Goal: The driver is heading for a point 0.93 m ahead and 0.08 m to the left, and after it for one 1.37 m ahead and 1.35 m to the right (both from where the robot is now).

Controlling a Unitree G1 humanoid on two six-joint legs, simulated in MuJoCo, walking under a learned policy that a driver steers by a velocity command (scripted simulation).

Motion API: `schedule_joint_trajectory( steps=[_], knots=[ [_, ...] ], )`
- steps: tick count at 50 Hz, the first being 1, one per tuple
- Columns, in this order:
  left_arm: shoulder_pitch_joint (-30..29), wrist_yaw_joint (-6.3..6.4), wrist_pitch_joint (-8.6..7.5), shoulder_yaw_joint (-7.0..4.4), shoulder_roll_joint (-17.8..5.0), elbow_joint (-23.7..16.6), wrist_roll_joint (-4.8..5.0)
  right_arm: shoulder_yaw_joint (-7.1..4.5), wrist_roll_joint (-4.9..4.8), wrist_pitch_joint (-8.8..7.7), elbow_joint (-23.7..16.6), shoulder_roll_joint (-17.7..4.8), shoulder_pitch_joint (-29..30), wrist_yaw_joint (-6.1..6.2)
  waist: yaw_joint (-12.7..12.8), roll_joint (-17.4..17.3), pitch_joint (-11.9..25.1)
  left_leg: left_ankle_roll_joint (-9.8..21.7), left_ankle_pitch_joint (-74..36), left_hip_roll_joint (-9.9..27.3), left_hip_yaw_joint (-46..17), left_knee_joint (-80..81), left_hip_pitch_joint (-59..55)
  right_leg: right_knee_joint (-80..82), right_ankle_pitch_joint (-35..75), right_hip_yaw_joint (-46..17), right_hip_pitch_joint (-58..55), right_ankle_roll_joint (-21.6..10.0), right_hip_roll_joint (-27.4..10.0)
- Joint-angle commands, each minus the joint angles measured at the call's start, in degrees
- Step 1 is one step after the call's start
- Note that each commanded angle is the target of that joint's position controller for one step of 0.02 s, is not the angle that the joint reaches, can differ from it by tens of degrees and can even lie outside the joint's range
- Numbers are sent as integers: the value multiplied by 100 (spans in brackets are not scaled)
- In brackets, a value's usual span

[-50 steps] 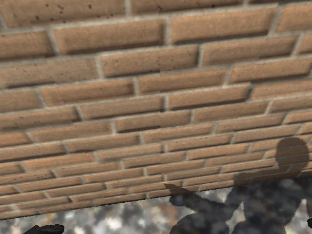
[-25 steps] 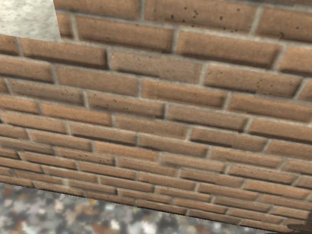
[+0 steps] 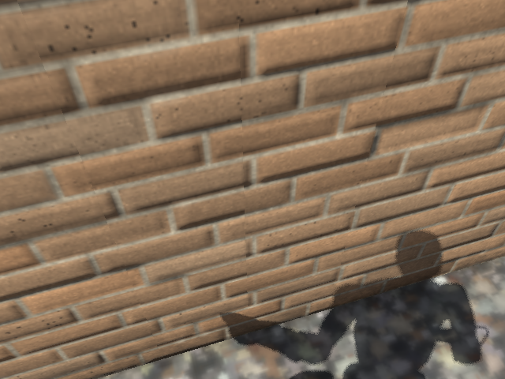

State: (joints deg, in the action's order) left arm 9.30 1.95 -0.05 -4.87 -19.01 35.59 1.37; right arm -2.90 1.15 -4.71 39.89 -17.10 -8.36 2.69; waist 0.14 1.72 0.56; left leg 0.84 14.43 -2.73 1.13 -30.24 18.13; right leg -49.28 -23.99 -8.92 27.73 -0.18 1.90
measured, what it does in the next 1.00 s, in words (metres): steps to the right, turning left: right foot, then left foot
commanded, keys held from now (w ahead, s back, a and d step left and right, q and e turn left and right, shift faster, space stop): w+e+shift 0.12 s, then w+shift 0.12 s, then w+q+shift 0.76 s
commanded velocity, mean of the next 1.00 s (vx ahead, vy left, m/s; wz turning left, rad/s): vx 0.17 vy -0.24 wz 0.20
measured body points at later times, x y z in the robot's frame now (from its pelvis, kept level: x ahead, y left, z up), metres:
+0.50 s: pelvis +0.08 -0.15 +0.00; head +0.14 -0.16 +0.45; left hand +0.30 +0.05 -0.10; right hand +0.03 -0.49 -0.10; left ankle +0.00 +0.04 -0.67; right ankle +0.08 -0.29 -0.73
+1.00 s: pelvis +0.08 -0.29 +0.00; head +0.12 -0.27 +0.45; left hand +0.25 +0.01 -0.05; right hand +0.31 -0.55 -0.08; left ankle +0.12 -0.16 -0.73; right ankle +0.15 -0.42 -0.72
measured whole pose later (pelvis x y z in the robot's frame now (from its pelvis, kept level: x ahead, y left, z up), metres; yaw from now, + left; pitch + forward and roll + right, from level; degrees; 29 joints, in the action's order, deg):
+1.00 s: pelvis +0.08 -0.29 +0.00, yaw +18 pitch +1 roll -2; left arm 0.4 1.8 -0.8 -2.8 -15.0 28.7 0.0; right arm -5.3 -1.2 1.6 36.3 -20.4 -9.6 3.7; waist -2.9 -1.1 -5.1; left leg 0.1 10.1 -1.7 -8.1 -33.3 23.8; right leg -36.9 -17.6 -5.6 21.2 5.0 3.8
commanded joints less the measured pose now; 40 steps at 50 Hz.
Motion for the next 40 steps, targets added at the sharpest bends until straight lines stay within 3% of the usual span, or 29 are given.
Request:
schedule_joint_trajectory(
  steps=[1, 2, 4, 6, 7, 8, 9, 11, 12, 14, 18, 19, 20, 21, 22, 23, 24, 25, 26, 27, 28, 32, 34, 35, 36, 37, 38, 39, 40],
  knots=[
    [-646, -188, -234, -169, -842, -901, -40, -325, 53, -96, -248, -1026, -134, 170, -188, -917, -77, 848, 1642, 2654, -2860, 2069, -1487, -1981, 123, 39, 2470, 150, -936],
    [-592, -180, -181, -182, -829, -858, -96, -308, 28, -89, -248, -955, 30, 226, -114, -692, -60, 657, 884, 2390, -2239, 1996, -1363, -2230, 413, 114, 2350, 206, -970],
    [-651, -249, -126, -91, -480, -948, -90, -270, 94, -120, -114, -866, -73, 269, -133, -288, -238, 608, -876, 2046, -1037, 1842, -971, -2310, 1076, 217, 2084, 304, -1007],
    [-696, -315, -103, 13, -176, -1007, -60, -287, 121, -112, 45, -891, -305, 266, -178, -366, -165, 641, -2071, 1873, -263, 1629, -1009, -1939, 1517, 414, 1875, 418, -961],
    [-308, -531, 32, -6, -255, -1037, -212, -356, -95, 16, 248, -1197, -852, 347, 37, -518, -391, 695, -4396, 2010, -380, 849, -1433, -1756, 1028, 295, 2031, 408, -751],
    [-302, -649, 101, 51, -129, -1039, -286, -419, -146, 98, 382, -1323, -1300, 400, -46, -493, -13, 762, -5078, 2222, -365, 685, -1791, -1759, 836, 316, 2054, 418, -683],
    [-352, -720, 156, 107, -25, -1112, -274, -468, -159, 145, 443, -1472, -1581, 440, -64, -536, 182, 830, -5006, 2422, -383, 615, -2049, -1767, 786, 247, 2055, 427, -680],
    [-594, -780, 258, 161, -16, -1212, -225, -544, -156, 219, 376, -1588, -1498, 501, -48, -757, 271, 824, -3737, 2586, -306, 886, -2006, -1479, 1029, 108, 1959, 431, -750],
    [-715, -775, 304, 174, -56, -1303, -214, -559, -173, 225, 369, -1581, -1453, 503, -45, -860, 204, 783, -3137, 2566, -276, 1023, -1875, -1166, 1148, 46, 1732, 408, -746],
    [-865, -730, 361, 164, -63, -1378, -296, -609, -181, 218, 441, -1696, -1562, 527, -89, -954, -50, 676, -2324, 2567, -263, 1356, -1588, -496, 1150, 172, 1162, 364, -614],
    [-453, -711, 210, 106, -56, -1222, -271, -769, -274, 189, 488, -1962, -1380, 426, 71, -1609, -518, 341, -2040, 2331, -51, 1658, -953, 1210, 738, 667, -658, 84, -326],
    [-24, -728, 128, 95, -4, -1079, -248, -763, -311, 168, 447, -1875, -1183, 379, 311, -1655, -412, 280, -2366, 2190, 110, 1457, -756, 1962, 1140, 719, -1456, -133, -238],
    [625, -713, 58, -18, -163, -792, -278, -656, -294, 132, 468, -1530, -1203, 330, 574, -1311, -111, 202, -3057, 1826, 346, 650, -717, 2768, 1459, 960, -2380, -392, 8],
    [1185, -713, -13, -115, -510, -573, -376, -529, -150, 80, 413, -1139, -1413, 305, 638, -594, 402, 25, -2326, 1375, 499, -475, -54, 2439, 3191, 846, -3669, -510, -241],
    [1340, -673, -47, -210, -1164, -564, -540, -356, 147, 1, 111, -596, -1565, 278, 365, 1343, 877, -355, 2118, 397, 746, -2317, 1989, 1913, 6766, -253, -5086, -1290, -1299],
    [1351, -574, -90, -234, -1075, -507, -585, -306, 3, 11, 62, -690, -1296, 338, 552, 1593, 1321, -415, 3011, 254, 384, -3829, 2152, 2156, 7613, -464, -4220, -1915, -1718],
    [1113, -487, -102, -165, -785, -468, -537, -330, -155, 72, 106, -862, -1267, 354, 372, 1154, 1252, -321, 2863, 436, 93, -4297, 2109, 2295, 7185, -159, -3807, -1866, -1734],
    [761, -398, -79, -108, -544, -467, -469, -304, -142, 149, 174, -841, -1304, 391, 145, 789, 1020, -320, 2530, 551, 25, -4253, 2083, 2442, 6408, 75, -3421, -1662, -1635],
    [323, -325, -48, -90, -429, -519, -410, -280, -47, 241, 256, -806, -1413, 452, -88, 709, 818, -390, 2110, 638, 52, -4131, 1875, 2604, 5971, 317, -3010, -1533, -1533],
    [-75, -286, -40, -92, -387, -569, -376, -209, 26, 324, 289, -688, -1531, 488, -344, 779, 667, -436, 1797, 721, 76, -3897, 1539, 2756, 5841, 495, -2624, -1511, -1506],
    [-422, -260, -44, -96, -344, -655, -359, -189, 11, 375, 284, -680, -1676, 500, -525, 801, 569, -448, 1599, 851, 22, -3621, 1185, 2848, 5627, 598, -2291, -1492, -1522],
    [-873, -124, -92, -141, -371, -739, -244, -71, -52, 394, -44, -530, -1485, 413, -621, 450, 389, -88, 799, 1204, -85, -1928, 153, 2798, 5561, 912, -1656, -1314, -1663],
    [-1074, -16, 21, -114, -303, -814, -211, -98, -88, 404, 135, -581, -1990, 362, -834, 207, 577, 165, 248, 1107, 92, -1348, -625, 2233, 5911, 1175, -1392, -1135, -1592],
    [-1165, -12, 25, -93, -255, -808, -211, -161, -13, 434, 299, -686, -2435, 347, -1023, 80, 670, 321, -86, 931, 204, -900, -1228, 1660, 5611, 1483, -1089, -972, -1337],
    [-1057, -21, 38, -63, -163, -824, -176, -268, 92, 443, 391, -947, -2673, 322, -1119, -497, 474, 515, -220, 668, 52, -287, -1763, 742, 4215, 1663, -506, -706, -884],
    [-898, -47, 12, 11, 48, -1030, -292, -381, 90, 429, 203, -1477, -2484, 326, -860, -1995, 120, 1090, -2997, 1741, -1753, 14, -2421, -568, -291, 1572, 1065, -207, -238],
    [-631, -72, 24, 29, -36, -1041, -489, -405, 209, 263, -202, -1764, -1908, 314, -574, -2498, 707, 2545, -2415, 3187, -4786, 1316, -1954, -2125, -1981, 376, 1605, 432, 550],
    [-743, -76, 48, -109, -611, -988, -376, -378, 137, 153, -549, -1588, -823, 283, -329, -1523, 448, 2289, -1580, 3012, -4527, 1540, -1185, -2822, -1464, -400, 1400, 470, 330],
    [-874, -62, 48, -146, -764, -1095, -317, -356, -13, 134, -703, -1441, -254, 320, -100, -1160, -31, 1944, -1479, 2684, -3822, 1485, -690, -3101, -846, -257, 1526, 538, 272]
  ],
)
Next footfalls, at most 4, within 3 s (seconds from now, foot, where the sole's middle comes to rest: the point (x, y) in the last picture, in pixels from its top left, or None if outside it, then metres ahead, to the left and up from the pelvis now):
0.42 right None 0.12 -0.30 -0.77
0.72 left None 0.15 -0.15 -0.77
1.02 right None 0.19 -0.40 -0.77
1.48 left None -0.05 -0.19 -0.77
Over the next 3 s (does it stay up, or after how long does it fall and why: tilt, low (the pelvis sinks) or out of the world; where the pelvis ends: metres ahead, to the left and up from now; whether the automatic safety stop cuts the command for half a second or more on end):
stays up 0.09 -0.34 0.01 its command is cut before an obstacle from the start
